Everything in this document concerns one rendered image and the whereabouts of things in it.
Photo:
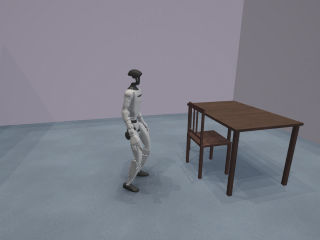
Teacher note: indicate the right robot upper arm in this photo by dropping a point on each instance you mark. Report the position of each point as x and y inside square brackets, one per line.
[128, 95]

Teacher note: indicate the chair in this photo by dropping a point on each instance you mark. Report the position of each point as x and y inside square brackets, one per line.
[204, 139]

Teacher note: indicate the left robot forearm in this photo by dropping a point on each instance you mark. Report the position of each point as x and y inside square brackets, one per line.
[140, 119]

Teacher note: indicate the robot left hand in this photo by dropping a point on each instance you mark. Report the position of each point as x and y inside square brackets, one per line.
[145, 125]

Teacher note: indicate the humanoid robot torso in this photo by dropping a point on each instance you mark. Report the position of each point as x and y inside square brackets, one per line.
[134, 108]

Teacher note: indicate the table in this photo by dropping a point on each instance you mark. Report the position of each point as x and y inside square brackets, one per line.
[239, 117]

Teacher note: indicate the right robot forearm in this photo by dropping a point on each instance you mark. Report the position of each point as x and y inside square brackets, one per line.
[128, 123]

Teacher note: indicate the right robot thigh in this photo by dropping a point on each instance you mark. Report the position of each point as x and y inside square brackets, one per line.
[138, 155]

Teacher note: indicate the robot right hand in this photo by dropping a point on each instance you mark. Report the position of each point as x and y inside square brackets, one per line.
[135, 140]

